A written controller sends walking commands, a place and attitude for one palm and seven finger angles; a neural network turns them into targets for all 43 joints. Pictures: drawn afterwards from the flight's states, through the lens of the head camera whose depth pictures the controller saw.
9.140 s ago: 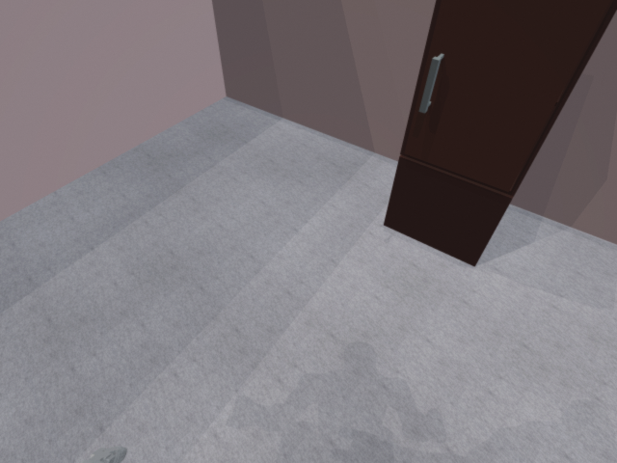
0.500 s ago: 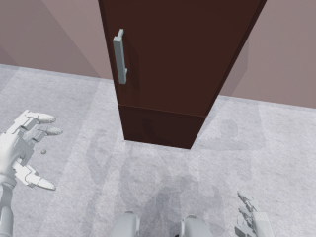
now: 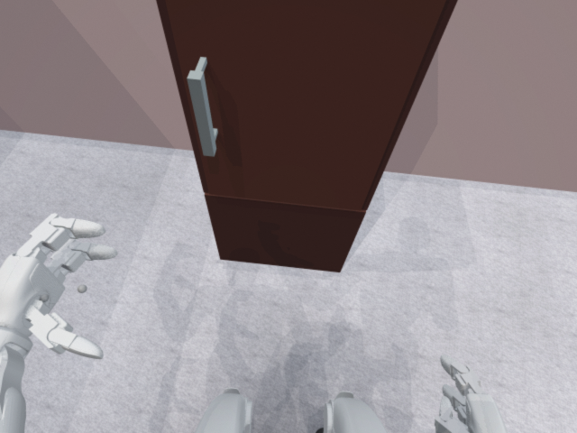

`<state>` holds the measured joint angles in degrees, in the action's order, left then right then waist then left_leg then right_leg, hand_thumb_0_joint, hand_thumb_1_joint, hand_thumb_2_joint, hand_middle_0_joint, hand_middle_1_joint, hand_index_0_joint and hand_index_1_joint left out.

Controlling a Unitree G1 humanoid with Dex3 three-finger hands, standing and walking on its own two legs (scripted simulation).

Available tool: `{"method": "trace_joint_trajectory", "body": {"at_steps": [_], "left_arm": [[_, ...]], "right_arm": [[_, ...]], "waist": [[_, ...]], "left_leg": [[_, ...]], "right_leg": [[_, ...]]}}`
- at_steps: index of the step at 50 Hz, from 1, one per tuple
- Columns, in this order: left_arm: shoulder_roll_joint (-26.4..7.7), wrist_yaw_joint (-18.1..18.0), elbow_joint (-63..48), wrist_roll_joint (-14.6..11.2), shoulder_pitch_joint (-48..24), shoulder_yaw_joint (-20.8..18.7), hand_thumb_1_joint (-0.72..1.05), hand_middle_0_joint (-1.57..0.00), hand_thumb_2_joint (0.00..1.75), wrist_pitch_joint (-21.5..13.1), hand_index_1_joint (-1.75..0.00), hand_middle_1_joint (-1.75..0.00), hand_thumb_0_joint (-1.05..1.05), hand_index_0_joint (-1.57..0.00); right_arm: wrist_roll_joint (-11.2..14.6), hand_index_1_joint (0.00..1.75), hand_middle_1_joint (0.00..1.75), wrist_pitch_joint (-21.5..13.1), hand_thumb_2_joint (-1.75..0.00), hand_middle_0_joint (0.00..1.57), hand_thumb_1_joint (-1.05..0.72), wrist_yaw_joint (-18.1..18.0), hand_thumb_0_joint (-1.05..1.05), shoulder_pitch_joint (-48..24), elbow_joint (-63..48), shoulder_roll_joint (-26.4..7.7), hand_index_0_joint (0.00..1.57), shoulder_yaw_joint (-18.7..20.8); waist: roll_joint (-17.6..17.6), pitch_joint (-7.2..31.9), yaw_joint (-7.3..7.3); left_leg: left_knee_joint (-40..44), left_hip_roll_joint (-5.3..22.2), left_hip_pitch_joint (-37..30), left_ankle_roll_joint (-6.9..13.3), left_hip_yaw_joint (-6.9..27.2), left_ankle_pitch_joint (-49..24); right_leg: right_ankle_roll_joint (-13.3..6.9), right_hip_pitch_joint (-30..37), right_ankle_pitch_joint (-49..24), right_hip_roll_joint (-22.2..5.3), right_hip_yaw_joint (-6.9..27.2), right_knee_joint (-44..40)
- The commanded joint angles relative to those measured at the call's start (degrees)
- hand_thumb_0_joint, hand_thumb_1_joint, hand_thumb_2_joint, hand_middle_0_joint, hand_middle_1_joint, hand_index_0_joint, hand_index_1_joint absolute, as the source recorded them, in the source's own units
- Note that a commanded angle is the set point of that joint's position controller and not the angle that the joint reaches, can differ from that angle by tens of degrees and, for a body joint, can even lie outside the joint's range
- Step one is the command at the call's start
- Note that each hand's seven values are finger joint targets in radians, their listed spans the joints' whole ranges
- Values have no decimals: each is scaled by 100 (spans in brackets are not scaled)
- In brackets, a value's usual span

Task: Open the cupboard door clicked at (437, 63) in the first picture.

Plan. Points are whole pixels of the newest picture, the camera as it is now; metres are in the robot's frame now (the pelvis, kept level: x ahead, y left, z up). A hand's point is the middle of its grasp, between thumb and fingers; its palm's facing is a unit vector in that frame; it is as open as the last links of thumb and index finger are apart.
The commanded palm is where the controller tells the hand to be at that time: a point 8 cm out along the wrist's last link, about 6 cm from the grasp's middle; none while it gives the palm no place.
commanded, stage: move the hooked fingers beside the handle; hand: left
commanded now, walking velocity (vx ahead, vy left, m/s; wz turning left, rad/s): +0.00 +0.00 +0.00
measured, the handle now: (206, 110) +0.63 +0.18 +0.04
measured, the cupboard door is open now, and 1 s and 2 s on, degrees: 0 0 0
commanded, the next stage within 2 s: none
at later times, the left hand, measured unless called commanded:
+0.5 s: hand (115, 234) +0.36 +0.25 +0.05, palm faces -0.10 -0.99 -0.04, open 14.0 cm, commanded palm +0.34 +0.31 +0.05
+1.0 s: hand (139, 183) +0.44 +0.24 +0.05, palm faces -0.07 -1.00 -0.04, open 14.0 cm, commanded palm +0.43 +0.29 +0.04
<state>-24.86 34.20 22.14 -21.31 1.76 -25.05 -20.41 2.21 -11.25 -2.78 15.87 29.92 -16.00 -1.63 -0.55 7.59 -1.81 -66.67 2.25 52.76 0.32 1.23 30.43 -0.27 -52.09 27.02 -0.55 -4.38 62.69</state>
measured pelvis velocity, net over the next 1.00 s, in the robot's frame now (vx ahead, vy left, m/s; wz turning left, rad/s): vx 0.00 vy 0.00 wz -0.03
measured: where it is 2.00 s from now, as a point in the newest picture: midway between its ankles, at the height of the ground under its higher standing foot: outside the picture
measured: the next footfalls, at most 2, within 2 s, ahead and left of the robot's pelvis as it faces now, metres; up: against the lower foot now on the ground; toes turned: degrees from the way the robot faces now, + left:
none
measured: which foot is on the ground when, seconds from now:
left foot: down 0.00-1.00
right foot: down 0.00-1.00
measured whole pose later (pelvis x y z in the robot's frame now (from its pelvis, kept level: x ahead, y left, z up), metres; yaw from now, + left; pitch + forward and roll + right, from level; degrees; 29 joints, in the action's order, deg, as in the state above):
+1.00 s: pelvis +0.00 +0.00 -0.01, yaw -1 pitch +22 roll -3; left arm -30.5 28.4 52.0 -11.1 -34.5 -26.4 -22.1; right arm 1.3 -3.6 -2.0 17.9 34.4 -16.0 -1.6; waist 0.0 7.2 -6.4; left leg -68.2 2.7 59.5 0.7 0.1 30.7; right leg 0.1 -59.4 26.7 -0.1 -3.1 64.2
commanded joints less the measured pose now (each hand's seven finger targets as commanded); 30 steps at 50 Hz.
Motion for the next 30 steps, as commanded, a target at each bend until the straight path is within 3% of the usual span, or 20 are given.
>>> {"method": "trace_joint_trajectory", "body": {"at_steps": [1,5,8,10,13,14,17,19,26,29,30], "left_arm": [[-1428,-69,-828,-275,-943,-677,-50,-30,30,-369,-120,-120,0,-30],[-1402,-1,-842,-216,-912,-578,-50,-30,30,-310,-120,-120,0,-30],[-1419,-9,-970,-125,-1875,-358,-50,-30,30,-350,-120,-120,0,-30],[-1421,-44,-783,-80,-2214,-325,-50,-30,30,-365,-120,-120,0,-30],[-1381,-120,-680,16,-2646,-181,-50,-30,30,-356,-120,-120,0,-30],[-1461,-137,-585,73,-2587,-239,-50,-30,30,-305,-120,-120,0,-30],[-1395,-244,-450,180,-2695,-136,-50,-30,30,-162,-120,-120,0,-30],[-1556,-336,-382,243,-2563,-299,-50,-30,30,-95,-120,-120,0,-30],[-1717,-667,301,346,-2941,-543,-50,-30,30,-105,-120,-120,0,-30],[-1685,-638,263,438,-3362,-404,-50,-30,30,-289,-120,-120,0,-30],[-1530,-593,298,448,-3485,-247,-50,-30,30,-327,-120,-120,0,-30]], "right_arm": [[26,30,30,-299,-90,20,-90,-110,0,-68,-759,-894,20,373],[22,30,30,-303,-90,20,-90,-118,0,-43,-805,-892,20,372],[7,30,30,-332,-90,20,-90,-175,0,-25,-675,-923,20,354],[16,30,30,-338,-90,20,-90,-212,0,6,-586,-927,20,351],[7,30,30,-367,-90,20,-90,-251,0,39,-518,-944,20,346],[10,30,30,-352,-90,20,-90,-240,0,66,-522,-943,20,341],[17,30,30,-287,-90,20,-90,-213,0,106,-521,-933,20,356],[4,30,30,-230,-90,20,-90,-175,0,164,-538,-933,20,355],[-27,30,30,40,-90,20,-90,-87,0,283,-499,-926,20,355],[-41,30,30,104,-90,20,-90,-67,0,391,-427,-935,20,375],[-42,30,30,120,-90,20,-90,-59,0,412,-397,-922,20,386]], "waist": [[-414,1329,43],[-393,1574,49],[-611,1500,-126],[-575,1487,-181],[-720,1599,-172],[-832,1764,-91],[-757,1941,-81],[-773,2133,12],[-315,1957,-42],[-561,2177,-114],[-623,2207,-188]], "left_leg": [[994,-216,-642,103,40,-1176],[969,-218,-764,124,25,-1365],[889,-182,-842,126,97,-1347],[889,-173,-857,120,112,-1148],[930,-162,-1011,95,189,-1266],[993,-166,-1120,71,184,-1310],[1039,-159,-1240,62,200,-1583],[1055,-152,-1310,42,192,-1898],[1019,-148,-842,62,74,-1857],[979,-119,-1096,57,88,-2142],[946,-118,-1203,63,76,-2193]], "right_leg": [[-115,1050,-402,164,309,-931],[-109,1152,-655,165,322,-888],[-137,803,-648,196,262,-761],[-112,650,-468,181,269,-794],[-158,509,-553,183,175,-675],[-158,564,-569,168,183,-694],[-141,634,-811,131,144,-684],[-145,780,-1034,136,145,-660],[-99,1026,-1247,135,183,-675],[-112,914,-1420,153,197,-620],[-104,838,-1456,157,208,-639]]}}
